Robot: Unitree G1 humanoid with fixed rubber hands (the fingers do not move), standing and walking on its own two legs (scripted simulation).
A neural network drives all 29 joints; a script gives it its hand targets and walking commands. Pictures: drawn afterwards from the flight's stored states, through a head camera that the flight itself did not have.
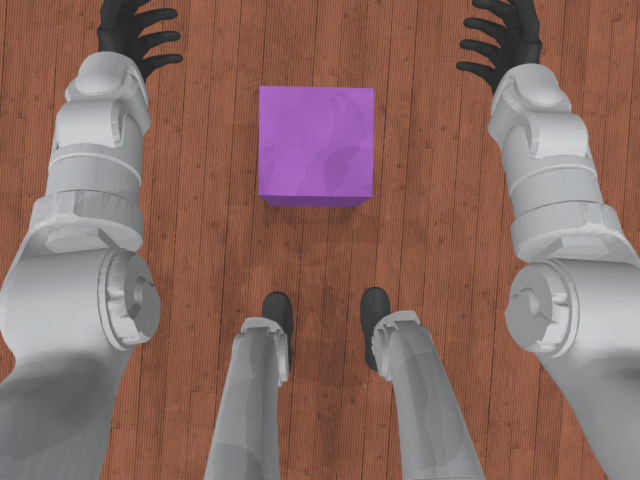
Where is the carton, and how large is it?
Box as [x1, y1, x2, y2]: [258, 86, 373, 206]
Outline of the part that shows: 259,86 258,195 271,205 356,206 372,196 373,88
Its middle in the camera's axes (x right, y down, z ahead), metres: -0.01 -0.18 +0.83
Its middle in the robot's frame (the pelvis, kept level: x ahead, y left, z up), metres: +0.54 +0.01 -0.53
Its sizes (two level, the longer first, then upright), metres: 0.210 0.200 0.250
